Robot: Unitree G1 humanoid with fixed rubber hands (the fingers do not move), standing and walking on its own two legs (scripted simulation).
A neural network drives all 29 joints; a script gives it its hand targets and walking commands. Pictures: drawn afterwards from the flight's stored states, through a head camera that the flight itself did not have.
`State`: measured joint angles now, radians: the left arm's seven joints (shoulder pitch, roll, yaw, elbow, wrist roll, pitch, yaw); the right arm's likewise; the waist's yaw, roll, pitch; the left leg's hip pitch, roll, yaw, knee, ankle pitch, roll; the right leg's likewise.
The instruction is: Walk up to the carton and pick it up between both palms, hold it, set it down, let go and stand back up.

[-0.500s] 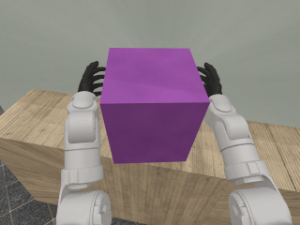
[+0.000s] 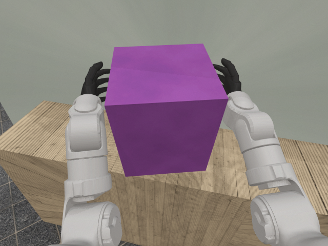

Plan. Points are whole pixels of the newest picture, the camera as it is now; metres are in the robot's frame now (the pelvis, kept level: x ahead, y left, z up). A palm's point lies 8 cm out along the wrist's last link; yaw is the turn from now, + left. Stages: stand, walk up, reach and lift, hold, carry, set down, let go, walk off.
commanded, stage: hold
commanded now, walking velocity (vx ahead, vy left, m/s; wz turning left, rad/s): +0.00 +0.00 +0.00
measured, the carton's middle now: (162, 112) +0.39 +0.01 +0.18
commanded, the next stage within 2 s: none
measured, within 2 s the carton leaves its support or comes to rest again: neither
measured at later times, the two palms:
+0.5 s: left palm (92, 100) +0.36 +0.16 +0.24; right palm (230, 96) +0.37 -0.14 +0.24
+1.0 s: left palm (92, 100) +0.36 +0.16 +0.24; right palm (230, 96) +0.37 -0.14 +0.24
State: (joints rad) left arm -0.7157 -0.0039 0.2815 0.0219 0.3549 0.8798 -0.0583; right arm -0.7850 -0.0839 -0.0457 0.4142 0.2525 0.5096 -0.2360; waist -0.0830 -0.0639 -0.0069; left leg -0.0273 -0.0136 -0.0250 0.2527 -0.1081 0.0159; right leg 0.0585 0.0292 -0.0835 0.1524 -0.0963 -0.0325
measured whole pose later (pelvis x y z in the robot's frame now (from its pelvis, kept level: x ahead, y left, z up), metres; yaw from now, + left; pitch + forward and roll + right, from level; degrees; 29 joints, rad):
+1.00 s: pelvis +0.00 +0.00 +0.00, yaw +0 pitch -7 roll -1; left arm -0.68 -0.02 0.28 -0.03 0.36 0.89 -0.07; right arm -0.76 -0.09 -0.02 0.38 0.27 0.52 -0.25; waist -0.08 -0.07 0.00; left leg -0.01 -0.01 -0.02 0.24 -0.11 0.01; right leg 0.08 0.03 -0.08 0.15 -0.10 -0.03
